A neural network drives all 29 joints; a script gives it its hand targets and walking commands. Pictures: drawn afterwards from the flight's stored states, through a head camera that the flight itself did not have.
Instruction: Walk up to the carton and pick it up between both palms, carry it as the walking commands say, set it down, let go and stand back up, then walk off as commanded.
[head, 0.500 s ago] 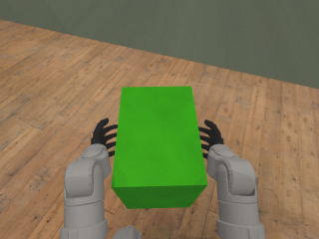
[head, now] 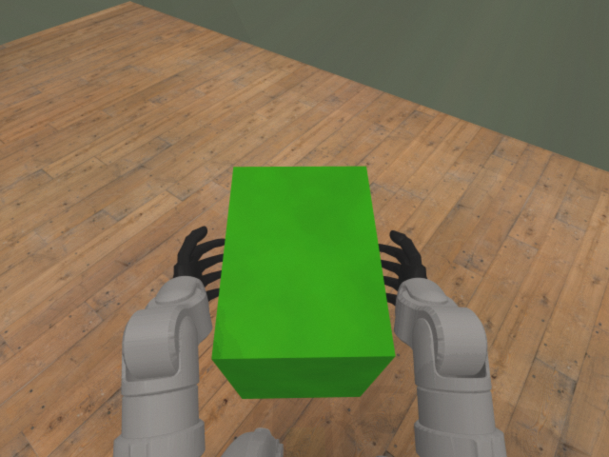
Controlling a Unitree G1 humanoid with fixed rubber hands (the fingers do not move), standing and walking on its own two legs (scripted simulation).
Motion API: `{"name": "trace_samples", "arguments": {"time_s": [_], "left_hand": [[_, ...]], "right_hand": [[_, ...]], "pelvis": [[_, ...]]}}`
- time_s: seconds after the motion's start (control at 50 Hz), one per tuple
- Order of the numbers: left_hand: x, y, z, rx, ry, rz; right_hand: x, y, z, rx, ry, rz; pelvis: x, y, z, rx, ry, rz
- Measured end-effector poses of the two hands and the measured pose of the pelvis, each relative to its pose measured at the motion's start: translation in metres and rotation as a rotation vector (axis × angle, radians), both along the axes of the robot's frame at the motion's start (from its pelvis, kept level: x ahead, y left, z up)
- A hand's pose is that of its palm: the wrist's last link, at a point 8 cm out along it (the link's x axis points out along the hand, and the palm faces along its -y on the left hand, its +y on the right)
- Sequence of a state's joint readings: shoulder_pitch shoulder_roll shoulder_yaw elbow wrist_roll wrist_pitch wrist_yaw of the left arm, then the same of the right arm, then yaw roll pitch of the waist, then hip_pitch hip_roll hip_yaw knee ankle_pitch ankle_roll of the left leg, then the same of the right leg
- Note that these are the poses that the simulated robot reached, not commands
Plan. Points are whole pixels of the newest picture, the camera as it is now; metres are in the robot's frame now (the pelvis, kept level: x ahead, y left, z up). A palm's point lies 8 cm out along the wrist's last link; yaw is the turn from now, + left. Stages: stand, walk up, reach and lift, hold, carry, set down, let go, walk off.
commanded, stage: carry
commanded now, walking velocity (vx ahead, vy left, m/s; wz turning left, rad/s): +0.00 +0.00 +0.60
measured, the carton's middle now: (300, 289) +0.33 +0.00 +0.03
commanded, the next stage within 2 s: none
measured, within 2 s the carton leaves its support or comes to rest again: neither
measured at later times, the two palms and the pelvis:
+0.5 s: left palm (37, 379) +0.20 +0.28 +0.08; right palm (284, 321) +0.26 +0.02 +0.07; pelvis -0.06 +0.08 +0.00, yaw +13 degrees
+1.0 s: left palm out of the picture +0.11 +0.33 +0.11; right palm (228, 370) +0.19 +0.08 +0.11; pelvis -0.12 +0.11 +0.01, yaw +18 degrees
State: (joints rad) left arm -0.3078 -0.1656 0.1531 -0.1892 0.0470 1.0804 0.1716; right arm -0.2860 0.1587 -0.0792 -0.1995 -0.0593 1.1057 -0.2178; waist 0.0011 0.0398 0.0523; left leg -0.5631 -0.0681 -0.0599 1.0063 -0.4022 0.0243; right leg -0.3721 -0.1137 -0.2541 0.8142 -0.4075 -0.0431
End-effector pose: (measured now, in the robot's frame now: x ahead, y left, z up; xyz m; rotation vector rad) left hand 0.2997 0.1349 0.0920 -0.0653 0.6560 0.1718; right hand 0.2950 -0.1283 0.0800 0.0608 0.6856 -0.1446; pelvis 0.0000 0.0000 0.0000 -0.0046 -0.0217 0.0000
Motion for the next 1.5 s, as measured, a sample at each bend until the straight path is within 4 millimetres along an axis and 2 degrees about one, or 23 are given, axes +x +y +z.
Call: {"name": "trace_samples", "arguments": {"time_s": [0.06,0.12,0.24,0.3,0.36,0.44,0.54,0.64,0.74,0.88,1.04,1.22,1.36,1.5], "left_hand": [[-0.010,0.021,0.002,-0.008,-0.006,0.045],[-0.023,0.050,0.001,-0.021,-0.011,0.102],[-0.048,0.112,-0.015,-0.051,-0.017,0.186],[-0.063,0.129,-0.022,-0.057,0.017,0.209],[-0.073,0.139,-0.022,-0.049,0.025,0.218],[-0.086,0.146,-0.017,-0.028,0.014,0.230],[-0.105,0.145,-0.007,0.019,0.005,0.239],[-0.121,0.146,0.006,0.013,-0.011,0.255],[-0.138,0.158,0.010,-0.001,-0.033,0.277],[-0.167,0.188,0.009,-0.032,-0.036,0.304],[-0.190,0.192,0.013,-0.017,-0.031,0.300],[-0.204,0.192,0.003,-0.047,-0.015,0.293],[-0.203,0.191,0.002,-0.013,-0.017,0.295],[-0.199,0.190,-0.011,-0.022,0.003,0.293]], "right_hand": [[0.003,0.021,0.005,-0.007,-0.007,0.044],[0.005,0.050,0.008,-0.018,-0.011,0.099],[0.003,0.115,0.002,-0.043,-0.018,0.179],[-0.005,0.134,-0.003,-0.050,0.015,0.203],[-0.013,0.145,-0.004,-0.039,0.024,0.209],[-0.023,0.152,-0.005,-0.019,0.012,0.219],[-0.039,0.152,-0.007,0.028,0.003,0.231],[-0.052,0.154,0.006,0.016,-0.015,0.253],[-0.061,0.168,0.018,0.010,-0.036,0.271],[-0.083,0.199,0.025,-0.023,-0.041,0.300],[-0.105,0.204,0.028,-0.001,-0.036,0.290],[-0.121,0.204,0.024,-0.038,-0.024,0.289],[-0.119,0.202,0.017,0.000,-0.027,0.286],[-0.116,0.201,0.006,-0.007,-0.009,0.282]], "pelvis": [[-0.004,0.007,0.002,0.004,0.007,0.047],[-0.008,0.019,0.001,-0.003,0.017,0.104],[-0.019,0.055,-0.009,-0.016,0.018,0.187],[-0.030,0.066,-0.006,-0.025,0.007,0.209],[-0.039,0.074,-0.003,-0.032,0.006,0.217],[-0.051,0.078,-0.002,-0.031,0.014,0.226],[-0.067,0.077,-0.002,-0.024,0.002,0.235],[-0.076,0.075,0.003,0.003,-0.006,0.253],[-0.088,0.081,0.004,0.001,-0.004,0.278],[-0.106,0.102,0.003,-0.016,-0.013,0.305],[-0.129,0.108,0.006,-0.029,-0.032,0.305],[-0.141,0.109,0.006,-0.031,-0.046,0.307],[-0.143,0.109,0.007,-0.031,-0.045,0.307],[-0.140,0.108,0.007,-0.029,-0.038,0.309]]}}
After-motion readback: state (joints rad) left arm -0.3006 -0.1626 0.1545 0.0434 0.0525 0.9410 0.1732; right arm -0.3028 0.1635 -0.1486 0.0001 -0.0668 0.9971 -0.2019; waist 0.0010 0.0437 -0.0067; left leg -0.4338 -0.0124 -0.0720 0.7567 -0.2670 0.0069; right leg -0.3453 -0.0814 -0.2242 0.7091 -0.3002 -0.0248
